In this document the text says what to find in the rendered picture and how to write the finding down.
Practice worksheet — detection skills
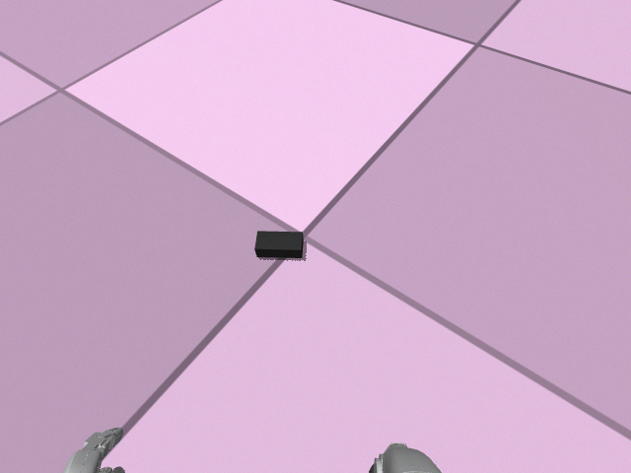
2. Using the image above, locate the carton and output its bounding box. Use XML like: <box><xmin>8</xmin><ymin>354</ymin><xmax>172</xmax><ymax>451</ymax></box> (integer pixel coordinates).
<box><xmin>255</xmin><ymin>231</ymin><xmax>304</xmax><ymax>258</ymax></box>

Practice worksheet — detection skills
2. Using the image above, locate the left robot hand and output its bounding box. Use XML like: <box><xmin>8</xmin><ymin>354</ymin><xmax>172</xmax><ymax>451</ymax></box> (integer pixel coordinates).
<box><xmin>62</xmin><ymin>428</ymin><xmax>125</xmax><ymax>473</ymax></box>

